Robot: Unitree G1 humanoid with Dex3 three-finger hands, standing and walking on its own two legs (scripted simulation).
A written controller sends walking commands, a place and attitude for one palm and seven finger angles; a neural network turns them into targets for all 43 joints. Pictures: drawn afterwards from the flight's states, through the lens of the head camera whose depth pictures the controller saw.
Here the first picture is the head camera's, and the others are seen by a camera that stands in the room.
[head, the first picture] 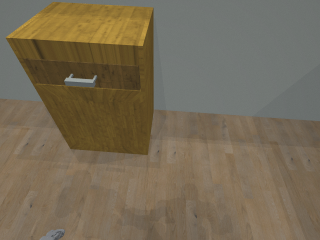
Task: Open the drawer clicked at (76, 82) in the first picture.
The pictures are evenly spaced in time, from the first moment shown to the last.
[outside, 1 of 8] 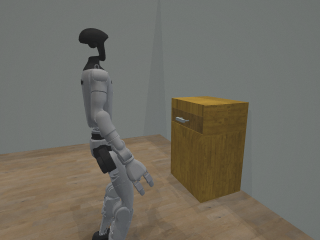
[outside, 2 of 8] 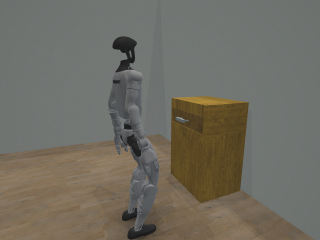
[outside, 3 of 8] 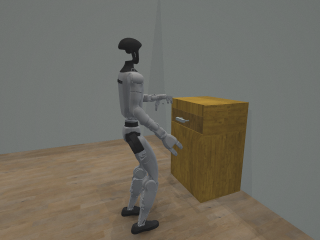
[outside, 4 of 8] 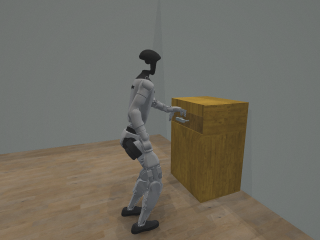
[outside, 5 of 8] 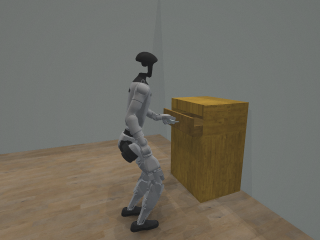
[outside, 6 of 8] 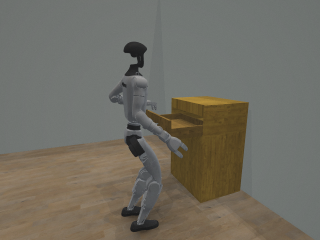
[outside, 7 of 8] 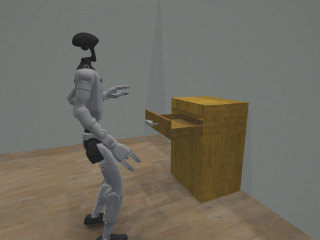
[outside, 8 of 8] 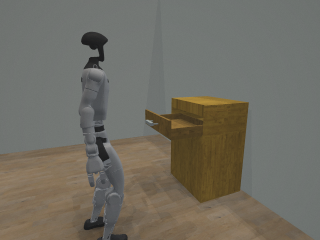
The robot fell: no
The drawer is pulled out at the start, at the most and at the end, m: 0.00 0.30 0.30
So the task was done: yes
